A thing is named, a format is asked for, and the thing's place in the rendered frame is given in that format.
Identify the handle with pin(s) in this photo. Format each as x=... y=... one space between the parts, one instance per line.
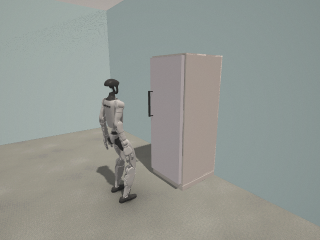
x=149 y=103

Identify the fridge door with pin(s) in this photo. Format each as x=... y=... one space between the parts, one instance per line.
x=167 y=106

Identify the right robot hand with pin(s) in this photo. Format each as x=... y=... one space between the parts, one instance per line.
x=126 y=151

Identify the robot torso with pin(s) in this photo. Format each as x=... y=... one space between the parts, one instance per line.
x=109 y=109

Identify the robot left upper arm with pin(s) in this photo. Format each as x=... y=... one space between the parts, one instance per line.
x=102 y=116

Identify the robot right forearm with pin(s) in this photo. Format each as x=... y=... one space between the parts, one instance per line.
x=121 y=135

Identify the robot right upper arm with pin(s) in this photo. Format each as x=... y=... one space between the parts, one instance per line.
x=119 y=106

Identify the left robot hand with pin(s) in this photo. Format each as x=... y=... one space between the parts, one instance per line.
x=105 y=140

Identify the robot left forearm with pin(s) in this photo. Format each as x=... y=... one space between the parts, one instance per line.
x=104 y=128

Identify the left robot foot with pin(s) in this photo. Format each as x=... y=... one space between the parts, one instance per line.
x=115 y=189

